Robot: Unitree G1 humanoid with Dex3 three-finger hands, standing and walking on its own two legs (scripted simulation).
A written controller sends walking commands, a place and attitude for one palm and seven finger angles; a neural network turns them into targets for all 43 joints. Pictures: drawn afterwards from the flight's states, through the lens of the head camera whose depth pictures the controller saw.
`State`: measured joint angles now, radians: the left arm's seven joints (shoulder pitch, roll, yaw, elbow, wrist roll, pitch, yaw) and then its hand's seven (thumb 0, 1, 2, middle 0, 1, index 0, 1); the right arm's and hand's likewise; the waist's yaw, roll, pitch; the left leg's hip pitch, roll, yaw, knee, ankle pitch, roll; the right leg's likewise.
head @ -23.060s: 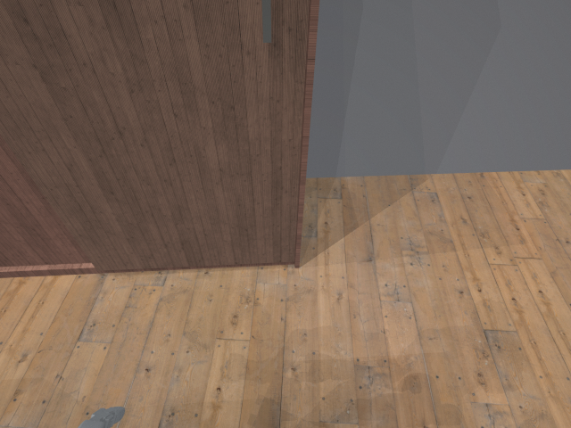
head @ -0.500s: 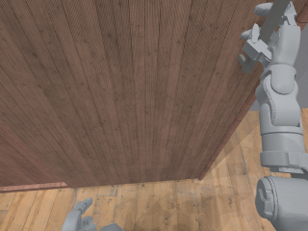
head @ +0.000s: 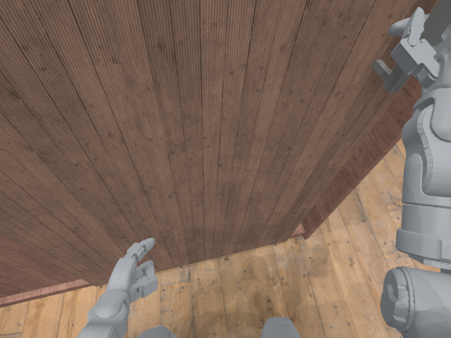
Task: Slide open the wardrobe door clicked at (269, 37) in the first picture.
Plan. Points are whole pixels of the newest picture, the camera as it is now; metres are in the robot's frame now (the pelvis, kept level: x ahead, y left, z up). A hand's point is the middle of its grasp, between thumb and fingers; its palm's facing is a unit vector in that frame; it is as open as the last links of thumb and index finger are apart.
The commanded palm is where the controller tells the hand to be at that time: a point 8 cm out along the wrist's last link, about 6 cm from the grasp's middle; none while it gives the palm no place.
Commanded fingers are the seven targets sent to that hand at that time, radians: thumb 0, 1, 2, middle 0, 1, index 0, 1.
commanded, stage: step sideways, sliding the door along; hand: right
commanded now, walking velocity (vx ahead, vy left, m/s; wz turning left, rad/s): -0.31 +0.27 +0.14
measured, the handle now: (425, 17) +0.43 -0.27 +0.30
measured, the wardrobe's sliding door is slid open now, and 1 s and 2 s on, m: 0.10 0.43 0.52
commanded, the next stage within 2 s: stop walking and hold the door there in 1.80 s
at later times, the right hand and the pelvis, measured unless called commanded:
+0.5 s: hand (288, 60) +0.38 -0.09 +0.28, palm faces +0.38 +0.92 -0.05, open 6.8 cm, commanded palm +0.34 -0.07 +0.26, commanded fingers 0.00 -0.90 -0.90 0.45 1.40 0.45 1.40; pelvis +0.02 +0.12 +0.01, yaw -1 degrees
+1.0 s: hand (130, 80) +0.34 +0.08 +0.28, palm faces +0.08 +1.00 -0.02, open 6.6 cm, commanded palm +0.32 +0.06 +0.26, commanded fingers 0.00 -0.90 -0.90 0.45 1.40 0.45 1.40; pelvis -0.04 +0.20 +0.02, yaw +7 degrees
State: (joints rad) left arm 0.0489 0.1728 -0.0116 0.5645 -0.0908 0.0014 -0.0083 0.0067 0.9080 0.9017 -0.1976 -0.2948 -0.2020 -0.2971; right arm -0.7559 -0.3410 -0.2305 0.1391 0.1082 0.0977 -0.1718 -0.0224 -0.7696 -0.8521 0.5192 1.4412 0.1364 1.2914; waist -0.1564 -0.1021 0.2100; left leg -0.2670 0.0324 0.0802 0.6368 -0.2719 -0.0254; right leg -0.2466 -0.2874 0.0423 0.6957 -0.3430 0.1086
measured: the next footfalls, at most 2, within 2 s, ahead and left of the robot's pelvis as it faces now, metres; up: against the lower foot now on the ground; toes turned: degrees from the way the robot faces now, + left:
right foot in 0.14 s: +0.06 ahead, -0.12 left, +0.00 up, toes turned -12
left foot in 0.50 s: +0.11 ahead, +0.28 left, +0.00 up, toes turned +2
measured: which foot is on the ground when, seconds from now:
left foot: down 0.00-0.14, up 0.16-0.48, down 0.50-0.66, up 0.68-1.00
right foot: up 0.00-0.12, down 0.14-0.50, up 0.52-0.64, down 0.66-1.00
